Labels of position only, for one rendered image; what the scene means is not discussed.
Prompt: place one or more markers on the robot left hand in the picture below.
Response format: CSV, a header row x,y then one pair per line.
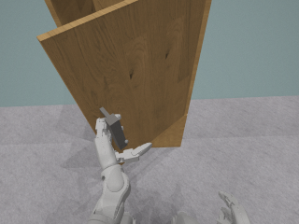
x,y
105,152

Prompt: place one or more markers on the robot left forearm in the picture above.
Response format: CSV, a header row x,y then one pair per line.
x,y
109,209

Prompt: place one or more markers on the robot right shin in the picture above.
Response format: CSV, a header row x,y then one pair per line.
x,y
182,213

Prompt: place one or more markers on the cupboard door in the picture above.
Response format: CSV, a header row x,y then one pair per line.
x,y
134,59

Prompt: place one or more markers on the left robot thigh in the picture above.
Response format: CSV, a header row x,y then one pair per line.
x,y
126,219

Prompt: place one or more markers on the handle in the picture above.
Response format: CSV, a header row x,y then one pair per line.
x,y
114,126

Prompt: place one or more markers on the robot right hand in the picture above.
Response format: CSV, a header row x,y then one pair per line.
x,y
237,214

